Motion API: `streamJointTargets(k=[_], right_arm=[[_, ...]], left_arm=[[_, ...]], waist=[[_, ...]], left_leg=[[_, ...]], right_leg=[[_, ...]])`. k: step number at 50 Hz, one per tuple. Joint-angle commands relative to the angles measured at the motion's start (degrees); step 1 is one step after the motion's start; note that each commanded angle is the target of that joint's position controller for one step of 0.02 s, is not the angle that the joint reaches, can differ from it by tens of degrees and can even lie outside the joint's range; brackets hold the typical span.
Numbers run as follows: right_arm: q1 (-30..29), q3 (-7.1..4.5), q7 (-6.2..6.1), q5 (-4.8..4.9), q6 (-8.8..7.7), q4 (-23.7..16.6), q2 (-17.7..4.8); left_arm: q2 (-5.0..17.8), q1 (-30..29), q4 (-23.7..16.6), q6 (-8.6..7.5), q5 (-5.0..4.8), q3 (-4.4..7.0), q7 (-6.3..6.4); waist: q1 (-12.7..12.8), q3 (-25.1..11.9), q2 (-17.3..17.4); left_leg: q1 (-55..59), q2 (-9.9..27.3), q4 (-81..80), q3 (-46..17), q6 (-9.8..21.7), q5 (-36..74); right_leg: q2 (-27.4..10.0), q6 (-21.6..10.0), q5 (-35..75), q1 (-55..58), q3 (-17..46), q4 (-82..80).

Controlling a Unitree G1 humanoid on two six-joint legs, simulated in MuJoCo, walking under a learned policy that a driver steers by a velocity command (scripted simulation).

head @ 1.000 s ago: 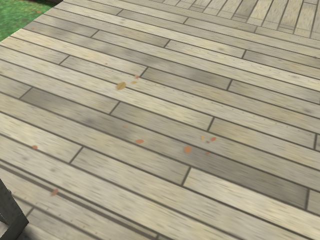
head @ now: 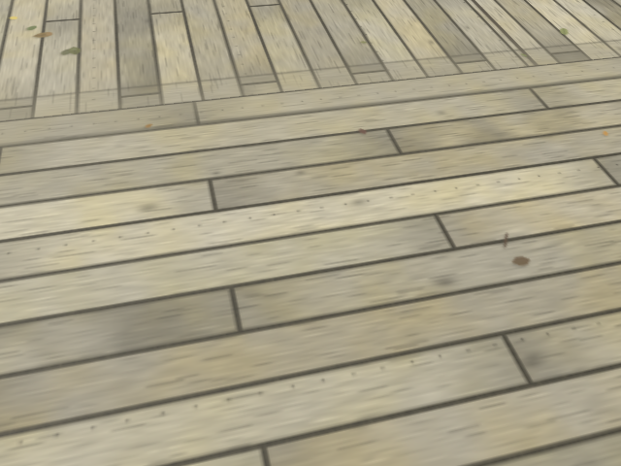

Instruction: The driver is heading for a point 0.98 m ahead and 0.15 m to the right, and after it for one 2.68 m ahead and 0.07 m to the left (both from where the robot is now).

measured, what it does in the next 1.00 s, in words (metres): walks ahead, turning right: right foot, then left foot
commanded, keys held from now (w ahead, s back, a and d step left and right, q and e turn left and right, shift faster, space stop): w+e+shift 0.36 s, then w+shift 0.42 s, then w+q+shift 0.22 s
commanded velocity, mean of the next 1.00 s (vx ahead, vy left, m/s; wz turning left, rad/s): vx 1.00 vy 0.00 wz -0.49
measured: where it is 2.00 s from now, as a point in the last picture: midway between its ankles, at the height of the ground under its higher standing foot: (383, 121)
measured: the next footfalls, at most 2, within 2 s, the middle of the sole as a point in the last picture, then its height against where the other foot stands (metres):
right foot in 0.36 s outside the picture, level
left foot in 0.80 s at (344, 306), level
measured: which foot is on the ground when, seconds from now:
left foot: down 0.00-0.36, up 0.38-0.78, down 0.80-1.00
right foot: up 0.00-0.34, down 0.36-0.82, up 0.84-1.00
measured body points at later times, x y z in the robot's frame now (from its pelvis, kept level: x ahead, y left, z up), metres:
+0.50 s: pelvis +0.41 -0.05 +0.01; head +0.43 -0.05 +0.46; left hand +0.60 +0.15 -0.12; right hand +0.45 -0.35 -0.08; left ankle +0.42 +0.14 -0.59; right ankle +0.44 -0.09 -0.71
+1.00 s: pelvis +0.87 -0.17 +0.03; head +0.88 -0.18 +0.48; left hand +1.15 -0.03 -0.05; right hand +0.76 -0.41 -0.10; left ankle +0.92 -0.10 -0.71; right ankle +0.80 -0.30 -0.63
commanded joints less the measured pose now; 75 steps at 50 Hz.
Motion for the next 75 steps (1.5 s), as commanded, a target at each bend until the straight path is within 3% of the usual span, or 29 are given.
streamJointTargets(k=[1, 4, 13, 15, 17, 18, 19, 20, 21, 23, 26, 30, 36, 38, 40, 41, 42, 43, 45, 49, 54, 59, 62, 63, 64, 65, 67, 71, 75], right_arm=[[5.55, -1.08, 0.36, -0.55, 0.33, 0.84, -4.59], [6.51, -0.31, -0.14, 0.03, -0.03, 3.81, -1.45], [11.82, -1.72, -3.05, -1.39, 0.79, 4.33, -11.52], [13.04, -2.84, -4.0, -0.86, 1.72, 3.69, -15.76], [5.72, -3.72, -3.83, -0.57, 1.98, 0.04, -17.29], [-0.09, -3.17, -3.09, 0.22, 0.93, -1.98, -14.65], [1.95, 0.5, -2.23, -2.09, -1.57, -5.55, -1.58], [10.03, 1.39, -1.07, 1.26, -3.92, -8.84, -2.88], [3.38, 0.36, -1.02, 3.18, -4.6, -8.94, -8.2], [2.87, 0.0, -1.52, 2.32, -2.95, -7.59, -8.07], [4.06, -0.13, -1.77, 0.59, 0.58, -7.27, -7.33], [-9.87, 1.92, -1.13, -1.82, -0.15, -12.03, -3.91], [-19.89, 0.92, 1.29, 1.69, -0.76, -14.97, -7.06], [-12.74, -0.72, 1.49, 1.78, -0.69, -13.86, -10.23], [10.12, -2.63, 0.41, 2.52, 0.78, -9.42, -14.72], [18.37, -3.36, 0.23, -0.29, 0.89, -6.76, -19.67], [21.9, -3.2, 1.73, 0.28, 0.29, -4.17, -18.04], [17.77, -1.92, 1.39, 0.29, 0.7, -4.76, -11.93], [11.65, -1.44, 1.63, -0.46, 1.25, -5.55, -10.58], [7.48, -0.42, 1.58, 0.63, 1.19, -5.56, -7.59], [9.35, -1.51, -0.72, 1.5, 1.45, -5.3, -10.85], [14.12, -2.03, -1.33, 2.96, 2.55, -3.4, -10.38], [11.61, -2.13, -1.0, 1.15, 3.92, -4.71, -10.81], [9.98, -0.56, -0.69, -1.05, 3.87, -7.22, -6.51], [21.19, 1.62, -0.39, 3.24, 2.9, -9.48, -0.27], [17.15, 1.12, -1.39, 5.04, 3.33, -7.87, -5.4], [4.49, 0.15, -1.32, 2.05, 3.82, -9.61, -8.78], [1.04, 0.4, 0.72, 2.95, 6.08, -13.2, -4.37], [-2.16, 0.86, 1.63, 1.8, 6.6, -15.36, -5.58]], left_arm=[[-1.46, -5.72, -9.53, 0.19, 0.97, -0.79, -1.32], [-1.56, -8.48, -11.71, 1.9, 0.03, -0.45, -2.68], [2.07, -22.1, -16.47, 1.16, 0.85, -0.08, -5.48], [5.42, -17.33, -15.77, 1.55, 0.32, 1.45, -5.6], [12.91, 7.42, -8.92, 2.83, 0.24, 5.22, -4.59], [14.07, 18.44, -4.32, 3.19, 0.51, 6.03, -3.46], [13.46, 12.61, -4.06, 2.63, 2.95, 4.11, -3.4], [12.61, 8.65, -7.17, 1.39, 4.22, 3.32, -3.18], [8.68, 10.78, -6.06, 0.71, 3.72, 3.14, -2.92], [5.5, 1.21, -6.29, -0.97, 3.18, 1.47, -3.29], [3.14, -3.74, -5.54, -1.43, 3.21, 0.29, -2.34], [4.71, 1.04, -3.4, -1.76, 2.78, 0.55, -0.13], [6.19, 10.51, 0.83, -1.12, 1.49, 0.9, -0.42], [8.06, 9.81, 1.23, 0.12, 3.14, 1.39, -0.4], [10.14, 2.61, -0.58, 0.86, 5.41, 1.5, -0.82], [1.82, 10.8, -2.33, -0.14, 4.66, -0.33, -0.98], [-0.02, 14.66, -1.48, -1.64, 2.19, -2.02, -1.8], [4.52, 7.47, -2.76, -2.42, 0.34, -1.16, -1.85], [4.69, -6.42, -6.88, -3.9, 2.16, -1.78, -1.77], [3.41, -4.75, -7.27, -3.3, 3.7, -1.56, -1.34], [2.03, -18.79, -11.63, -3.89, 3.98, -2.79, -1.86], [6.24, -23.25, -13.27, -4.34, 1.84, -0.68, -1.64], [10.75, -6.46, -10.64, -4.71, 1.39, 2.25, -0.68], [14.06, 8.85, -8.61, -3.9, 1.73, 3.07, 0.22], [18.71, 10.44, -6.58, -3.52, 3.54, 3.52, -1.08], [12.05, 7.69, -7.59, -3.03, 3.15, 2.56, -1.12], [7.22, 3.81, -6.02, -2.12, 3.32, 1.26, -0.53], [2.65, -0.81, -2.37, -2.29, 3.82, 0.13, -1.07], [6.76, -4.91, -1.4, -2.54, 3.64, 0.88, -0.24]], waist=[[-0.31, 6.2, 7.26], [0.3, 6.71, 8.08], [-1.13, 7.88, 6.92], [3.83, 4.15, 12.93], [16.89, -4.8, 14.68], [21.91, -4.77, 6.07], [10.69, -4.46, -13.31], [5.78, -19.44, -13.83], [8.98, -13.65, -2.47], [1.64, -0.3, 10.68], [-3.04, 6.35, 6.57], [2.8, 8.25, 3.91], [8.22, 8.71, -0.12], [3.52, 3.78, -3.51], [-10.38, -9.21, -6.09], [-6.1, -20.65, 12.56], [-5.07, -27.58, 28.96], [-5.92, -17.12, 21.29], [-4.12, -2.85, 2.66], [3.31, 2.76, 4.71], [0.35, 8.24, 6.03], [-1.11, 7.02, 8.09], [8.86, -5.22, 9.78], [14.51, -17.17, 3.7], [6.74, -26.26, -24.68], [9.16, -17.98, -19.03], [9.87, -3.26, -1.29], [3.79, 4.05, -2.67], [0.78, 8.31, -0.23]], left_leg=[[19.42, 15.71, -25.74, -25.27, 9.46, -7.31], [17.95, 13.54, -27.26, -9.59, 6.82, 8.87], [24.12, 9.9, -28.46, 14.69, 1.13, 55.71], [27.19, 12.18, -18.86, 15.28, 1.15, 82.27], [17.37, 12.79, 8.05, 13.34, 2.54, 92.98], [3.41, 4.17, 34.47, 13.35, 2.14, 46.01], [-16.63, -3.08, 54.99, 6.54, 3.93, -13.93], [-26.42, -2.59, 57.8, -6.77, 5.61, -13.62], [-29.1, -0.38, 52.12, -6.06, 6.28, -6.84], [-22.98, 4.82, 41.12, -5.29, 5.06, 0.09], [-16.08, 9.53, 32.29, -3.39, 1.54, 1.53], [-9.33, 8.13, 8.98, 1.51, 0.0, 25.5], [-9.71, 3.1, -14.06, 2.66, 2.92, 28.7], [-5.32, 0.13, -13.05, 4.48, 5.63, 20.4], [21.71, 0.84, -6.45, 5.1, 9.43, 14.45], [46.63, 13.15, -6.68, -19.25, 17.75, 0.33], [55.24, 18.23, -23.43, -48.67, 22.83, -20.46], [51.86, 17.0, -26.66, -47.2, 19.75, -25.41], [31.53, 12.29, -26.56, -33.01, 17.93, -6.58], [15.52, 6.83, -30.76, -23.82, 19.87, 2.09], [-0.79, 2.4, -33.4, -15.44, 17.4, 8.08], [9.22, 4.5, -27.64, -20.55, 13.85, 5.65], [10.54, 1.37, -4.35, -17.8, 9.64, 26.92], [-0.62, -1.44, 15.95, -13.51, 8.44, 17.66], [-20.02, -5.69, 35.9, -8.6, 6.11, -13.04], [-28.21, -0.4, 42.38, -7.0, 6.31, -8.3], [-28.52, 3.48, 41.39, -3.37, 6.26, -0.86], [-23.47, 9.04, 35.22, -3.5, 6.51, 0.03], [-24.94, 9.73, 27.73, -2.5, 4.35, 11.31]], right_leg=[[-8.87, -1.22, 8.78, -28.23, 0.43, 4.23], [-11.28, -0.07, 11.42, -26.0, 0.14, -3.61], [-3.34, -1.21, 27.94, -10.79, -17.46, -37.22], [0.73, -2.26, 22.96, -1.35, -20.46, -37.23], [1.07, -6.91, 19.86, 25.83, -16.32, -40.37], [-4.18, -10.49, 28.38, 41.41, -7.36, -52.04], [-8.41, -11.3, 37.21, 48.51, 7.67, -45.47], [-19.3, -23.77, 6.74, 56.64, 34.56, -57.53], [-19.79, -20.84, -8.33, 50.13, 39.54, -68.78], [-17.11, -15.81, -4.64, 26.94, 30.84, -71.11], [-11.64, -13.19, 2.63, 5.21, 17.04, -71.67], [-5.21, -9.96, 14.34, -2.89, 3.86, -71.97], [-12.11, -7.3, 22.79, 22.02, 5.12, -70.27], [-14.4, -5.18, 48.08, 31.47, 4.87, -62.0], [-11.72, -1.96, 63.42, 22.44, 0.57, -35.77], [-4.13, 1.59, 34.05, 0.35, -1.46, -8.44], [1.4, 2.71, -1.83, -12.05, 2.09, 2.2], [-3.15, 1.06, 0.45, -20.52, 1.97, 3.3], [-6.08, 0.45, 4.52, -19.1, -0.38, -4.47], [-9.2, 3.73, 5.76, -11.91, -0.56, -19.95], [-5.6, 8.49, 27.86, 0.18, -4.25, -44.54], [-4.12, 8.74, 29.49, 6.76, -0.99, -55.78], [-6.2, 4.77, 19.57, 26.57, -1.49, -53.76], [-16.04, 2.57, 6.72, 46.72, 8.33, -50.13], [-30.88, -8.23, -16.58, 61.71, 44.45, -62.79], [-28.93, -6.84, -27.63, 56.09, 46.53, -67.35], [-24.32, -3.12, -4.21, 40.21, 25.09, -66.59], [-20.13, -2.05, 12.29, 23.59, 6.78, -70.46], [-19.27, -1.05, 21.64, 18.07, -6.37, -74.63]])
Velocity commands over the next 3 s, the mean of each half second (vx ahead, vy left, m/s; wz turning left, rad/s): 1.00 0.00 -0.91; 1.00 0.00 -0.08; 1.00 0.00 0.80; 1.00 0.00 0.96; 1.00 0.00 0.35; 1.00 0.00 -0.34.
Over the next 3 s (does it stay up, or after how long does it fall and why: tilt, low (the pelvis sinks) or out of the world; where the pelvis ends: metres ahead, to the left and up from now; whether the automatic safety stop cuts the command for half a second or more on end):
stays up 2.44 0.18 0.01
